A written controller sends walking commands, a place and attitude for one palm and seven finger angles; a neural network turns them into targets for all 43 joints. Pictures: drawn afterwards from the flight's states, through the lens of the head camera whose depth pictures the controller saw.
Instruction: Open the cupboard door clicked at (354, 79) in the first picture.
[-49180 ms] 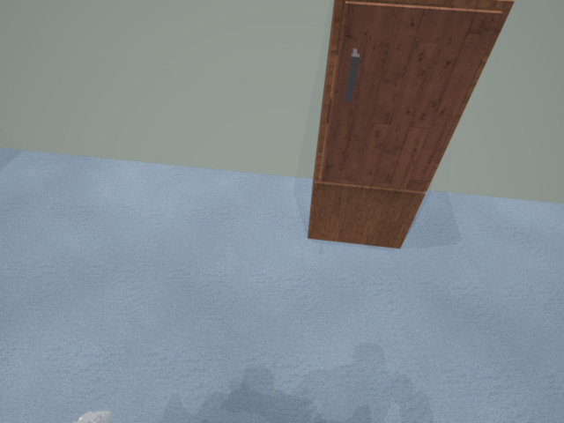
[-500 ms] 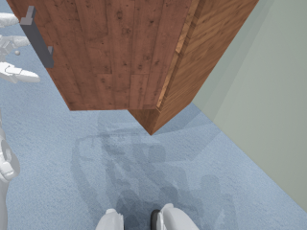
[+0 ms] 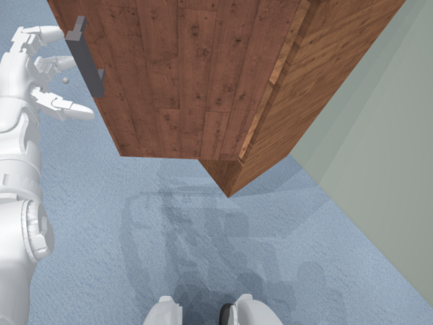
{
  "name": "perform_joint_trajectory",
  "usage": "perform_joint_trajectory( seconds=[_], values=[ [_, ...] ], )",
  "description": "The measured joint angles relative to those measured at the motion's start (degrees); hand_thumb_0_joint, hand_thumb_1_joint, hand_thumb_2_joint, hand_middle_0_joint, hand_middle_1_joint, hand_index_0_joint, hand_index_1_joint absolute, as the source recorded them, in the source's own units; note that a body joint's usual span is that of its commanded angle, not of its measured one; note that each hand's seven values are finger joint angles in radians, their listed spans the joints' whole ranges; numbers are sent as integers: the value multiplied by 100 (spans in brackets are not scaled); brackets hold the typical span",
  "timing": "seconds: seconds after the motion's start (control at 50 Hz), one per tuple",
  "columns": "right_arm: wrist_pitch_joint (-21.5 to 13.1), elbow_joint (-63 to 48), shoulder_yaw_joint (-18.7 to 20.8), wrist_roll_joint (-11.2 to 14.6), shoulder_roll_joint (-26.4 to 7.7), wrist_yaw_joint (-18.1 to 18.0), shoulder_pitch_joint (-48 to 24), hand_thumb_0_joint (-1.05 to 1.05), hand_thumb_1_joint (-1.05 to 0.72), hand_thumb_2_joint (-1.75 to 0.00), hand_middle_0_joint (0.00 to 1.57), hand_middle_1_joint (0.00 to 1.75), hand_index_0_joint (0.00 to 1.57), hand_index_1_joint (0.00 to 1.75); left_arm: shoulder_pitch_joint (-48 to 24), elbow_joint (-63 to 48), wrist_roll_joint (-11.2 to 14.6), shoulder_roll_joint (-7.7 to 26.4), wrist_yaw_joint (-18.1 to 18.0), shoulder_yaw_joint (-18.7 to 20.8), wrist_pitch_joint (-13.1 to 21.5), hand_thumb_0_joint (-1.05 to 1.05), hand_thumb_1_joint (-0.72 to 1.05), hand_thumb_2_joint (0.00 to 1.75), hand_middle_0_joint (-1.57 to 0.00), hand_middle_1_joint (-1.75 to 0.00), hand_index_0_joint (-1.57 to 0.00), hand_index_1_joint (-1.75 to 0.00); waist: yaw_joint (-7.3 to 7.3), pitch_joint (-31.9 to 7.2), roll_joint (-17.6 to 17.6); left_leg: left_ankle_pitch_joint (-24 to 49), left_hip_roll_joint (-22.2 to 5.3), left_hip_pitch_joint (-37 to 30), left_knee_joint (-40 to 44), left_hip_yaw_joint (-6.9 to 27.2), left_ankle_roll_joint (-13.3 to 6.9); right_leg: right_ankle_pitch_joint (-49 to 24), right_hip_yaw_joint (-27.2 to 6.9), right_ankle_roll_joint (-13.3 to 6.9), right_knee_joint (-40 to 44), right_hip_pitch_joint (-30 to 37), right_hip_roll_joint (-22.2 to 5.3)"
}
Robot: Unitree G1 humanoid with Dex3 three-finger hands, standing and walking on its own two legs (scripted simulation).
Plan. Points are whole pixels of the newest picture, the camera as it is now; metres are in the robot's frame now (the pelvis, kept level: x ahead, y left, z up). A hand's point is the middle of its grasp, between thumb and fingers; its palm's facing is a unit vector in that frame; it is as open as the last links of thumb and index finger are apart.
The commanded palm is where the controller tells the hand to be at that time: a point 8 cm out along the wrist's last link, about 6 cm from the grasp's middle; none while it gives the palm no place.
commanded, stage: slide the fingers in behind the handle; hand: left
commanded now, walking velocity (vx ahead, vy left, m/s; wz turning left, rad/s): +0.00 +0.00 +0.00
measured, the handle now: (90, 59) +0.56 +0.21 +0.09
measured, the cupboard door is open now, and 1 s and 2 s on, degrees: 53 53 53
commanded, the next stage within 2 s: move the hooked fingers beside the handle in 0.46 s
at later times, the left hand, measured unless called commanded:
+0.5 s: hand (71, 85) +0.50 +0.23 +0.09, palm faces +0.06 -1.00 +0.00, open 15.6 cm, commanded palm +0.49 +0.23 +0.09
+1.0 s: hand (69, 84) +0.50 +0.24 +0.09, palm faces +0.03 -1.00 -0.01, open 15.6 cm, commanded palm +0.49 +0.24 +0.09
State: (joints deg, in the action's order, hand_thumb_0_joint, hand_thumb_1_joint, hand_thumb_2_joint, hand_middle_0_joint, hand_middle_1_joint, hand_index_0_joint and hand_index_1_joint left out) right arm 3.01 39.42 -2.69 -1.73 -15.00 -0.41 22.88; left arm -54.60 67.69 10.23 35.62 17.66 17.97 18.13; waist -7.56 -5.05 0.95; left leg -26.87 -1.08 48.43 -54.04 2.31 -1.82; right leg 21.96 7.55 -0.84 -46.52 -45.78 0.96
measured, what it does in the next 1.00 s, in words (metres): stands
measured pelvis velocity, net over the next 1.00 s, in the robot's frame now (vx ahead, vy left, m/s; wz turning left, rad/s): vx -0.01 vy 0.00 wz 0.00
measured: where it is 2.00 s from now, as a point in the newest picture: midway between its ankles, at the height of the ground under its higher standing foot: outside the picture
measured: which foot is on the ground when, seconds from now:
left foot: down 0.00-1.00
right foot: down 0.00-1.00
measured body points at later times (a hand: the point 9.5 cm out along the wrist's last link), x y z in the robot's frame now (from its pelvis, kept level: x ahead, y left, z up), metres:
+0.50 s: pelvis -0.01 +0.00 +0.00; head +0.12 +0.03 +0.43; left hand +0.49 +0.29 +0.09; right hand -0.01 -0.27 -0.11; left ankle -0.02 +0.09 -0.69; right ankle -0.01 -0.12 -0.69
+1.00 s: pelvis -0.01 +0.00 +0.00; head +0.12 +0.03 +0.43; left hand +0.49 +0.29 +0.09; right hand -0.02 -0.27 -0.11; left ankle -0.02 +0.09 -0.69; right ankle -0.01 -0.12 -0.69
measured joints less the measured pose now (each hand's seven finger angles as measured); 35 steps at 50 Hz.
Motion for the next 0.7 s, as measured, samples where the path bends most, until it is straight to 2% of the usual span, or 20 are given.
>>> perform_joint_trajectory(
  seconds=[0.08,0.18,0.3,0.7],
  values=[
    [-39,36,31,-3,-2,26,5,0,-90,-90,21,30,20,30,56,-56,65,-87,-29,-84,7,-1,-50,30,-13,-114,-5,-111,16,-16,10,11,16,-19,13,33,8,0,-30,5,6,25,13],
    [-82,81,26,-6,-9,38,-7,0,-90,-90,21,30,20,30,24,-28,101,-249,-79,-99,43,-1,-50,30,-20,-116,0,-108,23,-33,-9,16,46,-19,-7,80,14,22,-32,0,-22,39,9],
    [-133,67,27,-11,-20,40,-54,0,-90,-90,21,30,20,30,-63,76,-14,-203,-159,-91,71,-1,-50,30,-27,-119,0,-107,-7,-34,-8,9,47,46,-79,85,25,37,-32,-7,-105,-31,8],
    [-225,137,-1,0,-24,16,46,0,-90,-90,21,30,20,30,-73,135,7,-130,-125,-64,90,-1,-50,30,-30,-120,0,-102,-31,-10,15,47,41,86,-81,60,27,-1,-65,-12,-126,-90,16]
  ],
)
